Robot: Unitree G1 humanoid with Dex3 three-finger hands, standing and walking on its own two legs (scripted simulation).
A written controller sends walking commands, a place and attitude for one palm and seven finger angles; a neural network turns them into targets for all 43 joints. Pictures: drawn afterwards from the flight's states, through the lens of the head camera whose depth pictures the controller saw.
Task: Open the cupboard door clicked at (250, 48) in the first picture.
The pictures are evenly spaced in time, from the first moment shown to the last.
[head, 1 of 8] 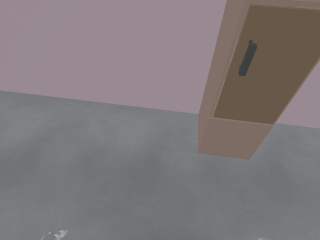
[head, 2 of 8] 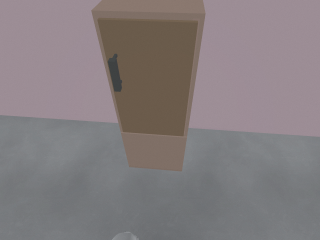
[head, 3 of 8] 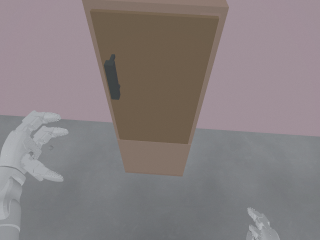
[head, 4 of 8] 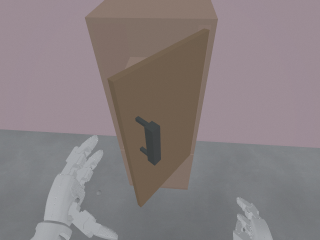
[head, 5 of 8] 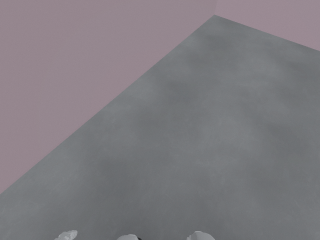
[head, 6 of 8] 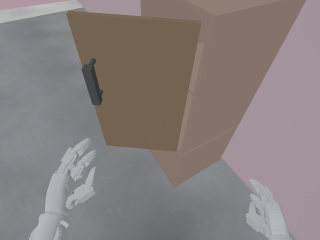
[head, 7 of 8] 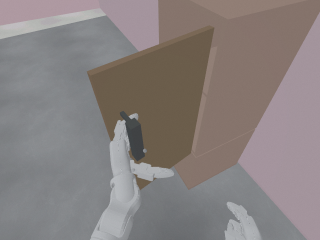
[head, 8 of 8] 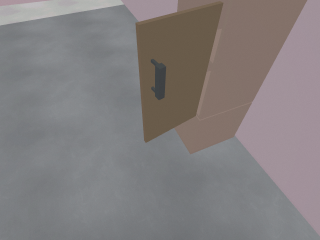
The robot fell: no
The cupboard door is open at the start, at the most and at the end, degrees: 0 100 100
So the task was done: yes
